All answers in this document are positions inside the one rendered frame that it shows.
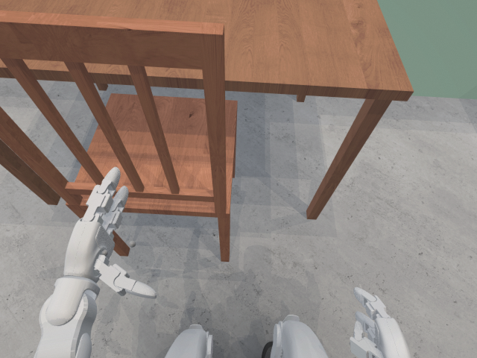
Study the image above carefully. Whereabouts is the robot right hand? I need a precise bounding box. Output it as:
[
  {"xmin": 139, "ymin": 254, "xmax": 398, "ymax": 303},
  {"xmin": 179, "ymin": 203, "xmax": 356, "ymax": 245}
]
[{"xmin": 350, "ymin": 287, "xmax": 411, "ymax": 358}]

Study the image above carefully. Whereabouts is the left robot thigh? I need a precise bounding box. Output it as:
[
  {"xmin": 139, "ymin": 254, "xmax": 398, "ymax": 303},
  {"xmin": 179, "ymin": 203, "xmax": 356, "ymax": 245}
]
[{"xmin": 165, "ymin": 329, "xmax": 213, "ymax": 358}]

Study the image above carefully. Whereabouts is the right robot thigh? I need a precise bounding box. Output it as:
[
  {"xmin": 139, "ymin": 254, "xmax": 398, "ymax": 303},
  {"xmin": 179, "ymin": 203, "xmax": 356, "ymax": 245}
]
[{"xmin": 273, "ymin": 320, "xmax": 329, "ymax": 358}]

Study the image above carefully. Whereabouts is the left robot forearm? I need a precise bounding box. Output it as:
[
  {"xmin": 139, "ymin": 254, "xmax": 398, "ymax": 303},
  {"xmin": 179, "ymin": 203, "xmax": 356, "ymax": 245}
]
[{"xmin": 34, "ymin": 276, "xmax": 100, "ymax": 358}]

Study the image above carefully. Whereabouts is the robot thigh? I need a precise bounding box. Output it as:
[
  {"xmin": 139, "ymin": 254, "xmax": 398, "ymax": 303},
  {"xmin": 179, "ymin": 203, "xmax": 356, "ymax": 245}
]
[
  {"xmin": 165, "ymin": 329, "xmax": 213, "ymax": 358},
  {"xmin": 273, "ymin": 320, "xmax": 329, "ymax": 358}
]

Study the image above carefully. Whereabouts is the chair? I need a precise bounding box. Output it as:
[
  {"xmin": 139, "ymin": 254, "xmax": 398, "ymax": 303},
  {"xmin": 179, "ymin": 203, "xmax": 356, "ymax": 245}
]
[{"xmin": 0, "ymin": 10, "xmax": 238, "ymax": 262}]

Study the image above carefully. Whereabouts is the table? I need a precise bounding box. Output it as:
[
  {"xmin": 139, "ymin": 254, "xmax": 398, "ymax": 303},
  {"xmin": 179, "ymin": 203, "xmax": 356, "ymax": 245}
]
[{"xmin": 0, "ymin": 0, "xmax": 414, "ymax": 219}]

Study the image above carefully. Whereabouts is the robot left hand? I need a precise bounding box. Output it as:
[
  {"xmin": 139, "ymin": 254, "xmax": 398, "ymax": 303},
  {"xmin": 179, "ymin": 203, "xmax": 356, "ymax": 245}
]
[{"xmin": 63, "ymin": 167, "xmax": 157, "ymax": 298}]

